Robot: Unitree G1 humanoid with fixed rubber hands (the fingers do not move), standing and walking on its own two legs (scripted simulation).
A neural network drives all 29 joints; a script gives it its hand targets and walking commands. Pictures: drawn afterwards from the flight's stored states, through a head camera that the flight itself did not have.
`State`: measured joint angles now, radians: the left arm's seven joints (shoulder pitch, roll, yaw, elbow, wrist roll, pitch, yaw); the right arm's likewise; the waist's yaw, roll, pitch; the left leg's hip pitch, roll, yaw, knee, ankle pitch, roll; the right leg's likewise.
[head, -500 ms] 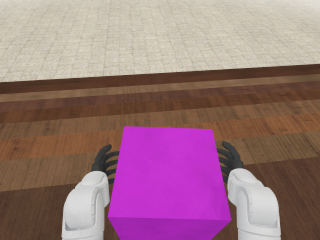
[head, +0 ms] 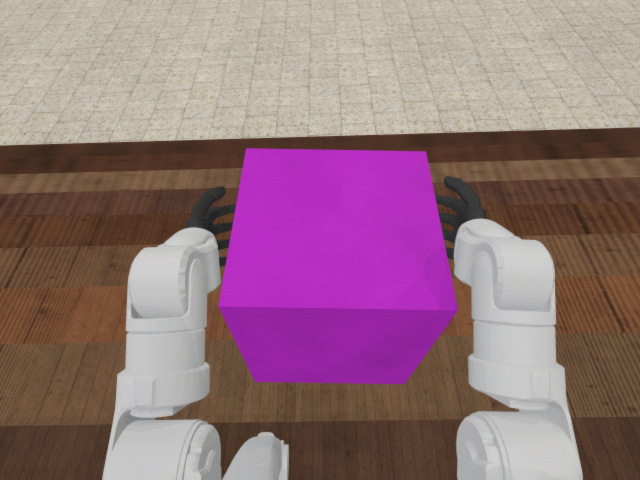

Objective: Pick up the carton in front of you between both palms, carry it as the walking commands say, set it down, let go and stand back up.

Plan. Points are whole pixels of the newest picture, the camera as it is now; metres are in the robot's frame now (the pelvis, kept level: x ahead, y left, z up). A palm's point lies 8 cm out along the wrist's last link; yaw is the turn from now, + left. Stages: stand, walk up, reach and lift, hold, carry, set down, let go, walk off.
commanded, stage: carry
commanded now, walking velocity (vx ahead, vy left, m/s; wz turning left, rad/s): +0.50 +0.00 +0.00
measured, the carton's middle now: (332, 277) +0.36 +0.01 +0.03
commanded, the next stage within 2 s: none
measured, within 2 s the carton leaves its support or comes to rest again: neither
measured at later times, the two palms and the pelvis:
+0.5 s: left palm (264, 88) +0.70 +0.13 +0.08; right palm (447, 89) +0.68 -0.17 +0.09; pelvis +0.32 +0.02 -0.02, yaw -1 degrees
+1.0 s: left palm (291, 85) +1.00 +0.13 -0.11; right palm (408, 80) +1.03 -0.17 -0.11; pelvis +0.66 -0.04 -0.18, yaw -1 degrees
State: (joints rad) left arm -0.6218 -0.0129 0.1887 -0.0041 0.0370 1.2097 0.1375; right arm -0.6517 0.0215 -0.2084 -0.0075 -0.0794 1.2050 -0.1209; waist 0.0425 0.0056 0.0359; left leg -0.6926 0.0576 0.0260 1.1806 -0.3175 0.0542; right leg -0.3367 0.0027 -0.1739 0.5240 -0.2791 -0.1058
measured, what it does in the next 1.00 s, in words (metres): goes down: left foot, then right foot 0.12 m lower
